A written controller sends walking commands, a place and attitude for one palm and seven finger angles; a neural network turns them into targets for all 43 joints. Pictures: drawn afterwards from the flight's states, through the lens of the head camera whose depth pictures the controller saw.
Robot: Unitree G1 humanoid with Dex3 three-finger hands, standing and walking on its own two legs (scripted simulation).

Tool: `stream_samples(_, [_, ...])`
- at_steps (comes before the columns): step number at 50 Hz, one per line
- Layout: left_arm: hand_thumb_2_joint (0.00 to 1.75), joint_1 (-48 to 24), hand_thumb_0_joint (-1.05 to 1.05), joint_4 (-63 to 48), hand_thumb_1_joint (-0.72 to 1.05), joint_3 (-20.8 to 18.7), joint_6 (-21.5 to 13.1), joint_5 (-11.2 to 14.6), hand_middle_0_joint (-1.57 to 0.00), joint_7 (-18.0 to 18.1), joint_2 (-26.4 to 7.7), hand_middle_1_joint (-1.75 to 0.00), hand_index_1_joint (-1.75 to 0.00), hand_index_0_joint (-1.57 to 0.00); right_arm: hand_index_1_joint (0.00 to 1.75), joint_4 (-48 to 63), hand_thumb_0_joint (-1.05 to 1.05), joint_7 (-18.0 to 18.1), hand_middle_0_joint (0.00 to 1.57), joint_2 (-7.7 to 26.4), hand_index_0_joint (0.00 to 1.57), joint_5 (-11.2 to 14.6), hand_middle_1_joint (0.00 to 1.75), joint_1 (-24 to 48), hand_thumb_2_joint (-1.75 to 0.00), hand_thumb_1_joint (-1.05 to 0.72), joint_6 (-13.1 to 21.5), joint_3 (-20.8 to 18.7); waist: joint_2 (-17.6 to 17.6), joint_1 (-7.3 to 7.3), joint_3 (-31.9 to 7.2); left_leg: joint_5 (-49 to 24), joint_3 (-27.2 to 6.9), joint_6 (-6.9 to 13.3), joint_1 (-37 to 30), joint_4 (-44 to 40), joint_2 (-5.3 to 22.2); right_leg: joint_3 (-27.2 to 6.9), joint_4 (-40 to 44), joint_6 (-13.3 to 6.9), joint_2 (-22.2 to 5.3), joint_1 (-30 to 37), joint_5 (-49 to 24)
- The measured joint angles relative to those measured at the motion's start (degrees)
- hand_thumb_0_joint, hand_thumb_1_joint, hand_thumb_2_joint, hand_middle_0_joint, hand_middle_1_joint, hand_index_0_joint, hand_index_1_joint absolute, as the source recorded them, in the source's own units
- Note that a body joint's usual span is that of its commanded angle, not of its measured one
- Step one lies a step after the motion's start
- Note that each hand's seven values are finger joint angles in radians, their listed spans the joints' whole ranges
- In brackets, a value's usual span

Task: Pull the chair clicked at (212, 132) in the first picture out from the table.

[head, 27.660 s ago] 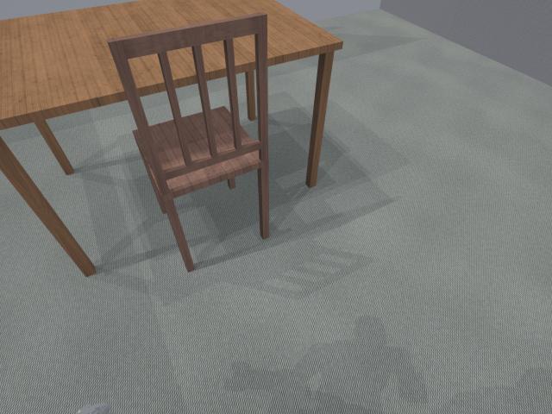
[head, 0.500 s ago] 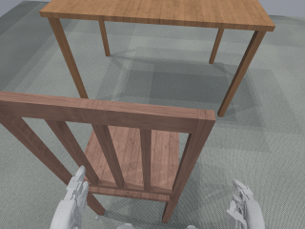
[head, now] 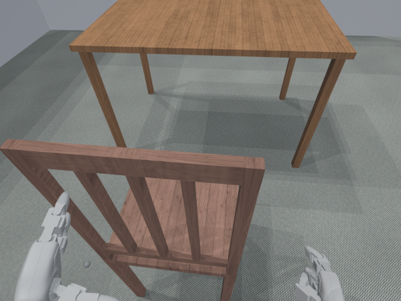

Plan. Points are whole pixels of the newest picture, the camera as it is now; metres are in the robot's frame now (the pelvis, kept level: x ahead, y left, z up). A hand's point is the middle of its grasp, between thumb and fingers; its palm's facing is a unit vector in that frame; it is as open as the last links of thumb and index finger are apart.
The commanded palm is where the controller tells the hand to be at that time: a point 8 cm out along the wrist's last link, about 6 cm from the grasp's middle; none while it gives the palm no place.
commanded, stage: draw the hand back to the body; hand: left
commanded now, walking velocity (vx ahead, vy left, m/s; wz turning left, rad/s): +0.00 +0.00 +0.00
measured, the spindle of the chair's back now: (152, 222) +0.28 +0.13 +0.00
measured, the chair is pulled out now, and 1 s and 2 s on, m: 0.61 0.60 0.60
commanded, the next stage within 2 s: step back with the hand held close in 0.94 s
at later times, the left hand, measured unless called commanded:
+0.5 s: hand (35, 216) +0.20 +0.25 +0.17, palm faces +0.46 -0.77 -0.45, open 10.0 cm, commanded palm +0.16 +0.29 +0.21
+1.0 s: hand (26, 189) +0.22 +0.25 +0.21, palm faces +0.48 -0.77 -0.42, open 7.4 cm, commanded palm +0.16 +0.29 +0.22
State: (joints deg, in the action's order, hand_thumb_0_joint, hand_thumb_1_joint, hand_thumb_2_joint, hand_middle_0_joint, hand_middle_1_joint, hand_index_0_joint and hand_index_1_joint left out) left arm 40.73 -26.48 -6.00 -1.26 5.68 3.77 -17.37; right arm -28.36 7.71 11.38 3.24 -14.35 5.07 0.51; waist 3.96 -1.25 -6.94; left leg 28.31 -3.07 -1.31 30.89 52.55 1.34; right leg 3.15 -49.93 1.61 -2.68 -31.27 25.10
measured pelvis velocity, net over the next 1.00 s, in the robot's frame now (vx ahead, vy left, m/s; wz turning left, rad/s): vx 0.02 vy -0.01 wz -0.03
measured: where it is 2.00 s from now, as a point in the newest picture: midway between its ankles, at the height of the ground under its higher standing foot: outside the picture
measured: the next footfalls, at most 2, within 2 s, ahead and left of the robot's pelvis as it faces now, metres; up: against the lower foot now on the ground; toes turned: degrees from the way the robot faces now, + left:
none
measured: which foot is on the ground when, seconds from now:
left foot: down 0.00-1.00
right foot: down 0.00-1.00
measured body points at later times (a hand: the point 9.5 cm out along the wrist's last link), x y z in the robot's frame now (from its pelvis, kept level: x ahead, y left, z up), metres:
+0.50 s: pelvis +0.03 -0.01 +0.04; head +0.02 -0.05 +0.49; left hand +0.17 +0.29 +0.20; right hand +0.23 -0.23 -0.04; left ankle -0.02 +0.13 -0.69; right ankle +0.00 -0.14 -0.69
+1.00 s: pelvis +0.02 -0.01 +0.05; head +0.01 -0.05 +0.49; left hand +0.18 +0.29 +0.24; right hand +0.19 -0.26 -0.05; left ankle -0.01 +0.13 -0.69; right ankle +0.00 -0.14 -0.69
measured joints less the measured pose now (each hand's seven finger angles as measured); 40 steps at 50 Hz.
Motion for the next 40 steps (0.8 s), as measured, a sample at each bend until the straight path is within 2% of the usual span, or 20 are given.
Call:
stream_samples(3, [0.33,0.53,-0.01,-0.41,-0.29,-0.20,2.40,-1.44,-0.04,3.48,-0.32,-0.05,-0.05,-0.04,0.30,-0.52,0.01,0.44,0.20,0.51,0.20,-0.35,0.30,-0.39,-0.89,-0.90,-0.31,0.15,0.17,-0.17,1.01,-1.31,0.12,0.02,-4.73,-4.07,0.00,0.08,3.83,-0.05,0.01,4.67,-1.13])
stream_samples(8, [0.41,-1.79,-0.01,0.79,-0.12,-1.63,3.23,-2.29,-0.07,5.90,-0.71,-0.09,-0.09,-0.06,0.30,-2.66,0.01,0.49,0.20,1.39,0.20,-0.70,0.30,-0.02,-0.89,-0.90,0.35,0.40,0.50,-0.92,2.86,-3.34,0.05,-0.04,-11.45,-10.00,-0.13,0.43,9.32,-0.09,-0.10,11.34,-2.78])
stream_samples(16, [0.55,-4.57,0.00,2.62,0.16,-5.00,2.76,-2.26,-0.11,6.17,-0.99,-0.15,-0.16,-0.12,0.30,-5.52,0.01,-0.55,0.20,1.32,0.20,-1.30,0.30,2.22,-0.89,-0.90,1.79,0.36,0.81,-1.79,5.03,-6.10,0.57,-0.32,-19.16,-17.81,0.06,0.25,15.79,-0.34,0.11,18.31,-4.92])
stream_samples(27, [0.74,-10.31,0.01,2.16,0.55,-10.72,1.72,-1.83,-0.16,6.51,-2.41,-0.23,-0.25,-0.20,0.30,-8.32,0.01,-1.69,0.20,1.76,0.20,-2.07,0.30,4.02,-0.89,-0.90,3.82,0.31,1.42,-3.63,7.19,-8.61,0.49,-0.76,-24.71,-23.76,0.33,0.58,20.45,-0.74,0.39,23.35,-6.62])
stream_samples(32, [0.82,-14.45,0.01,2.58,0.72,-14.28,-0.78,-1.61,-0.19,6.51,-2.74,-0.27,-0.28,-0.21,0.30,-9.07,0.01,-2.40,0.20,1.75,0.20,-2.11,0.30,4.92,-0.89,-0.90,3.05,0.06,1.73,-3.20,7.36,-9.36,0.83,-0.92,-25.96,-25.28,0.57,0.30,21.50,-0.91,0.64,24.21,-7.25])
stream_samples(36, [0.86,-14.55,0.01,4.11,0.81,-14.53,-1.78,-1.45,-0.19,6.06,-1.78,-0.28,-0.29,-0.21,0.30,-8.75,0.01,-2.96,0.20,1.73,0.20,-1.93,0.30,5.27,-0.89,-0.90,1.46,-0.53,1.86,-2.17,7.47,-9.87,1.38,-0.96,-26.13,-26.07,0.78,-0.22,22.02,-0.98,0.88,24.01,-7.82])
stream_samples(40, [0.88,-13.98,0.01,3.80,0.85,-14.85,-2.26,-1.46,-0.15,5.77,-1.66,-0.27,-0.29,-0.21,0.30,-8.83,0.01,-2.88,0.20,2.03,0.20,-1.76,0.30,4.48,-0.89,-0.90,0.78,-1.12,1.62,-1.92,7.60,-10.14,1.68,-0.98,-26.12,-26.37,0.97,-0.50,22.43,-1.02,1.09,23.91,-8.26])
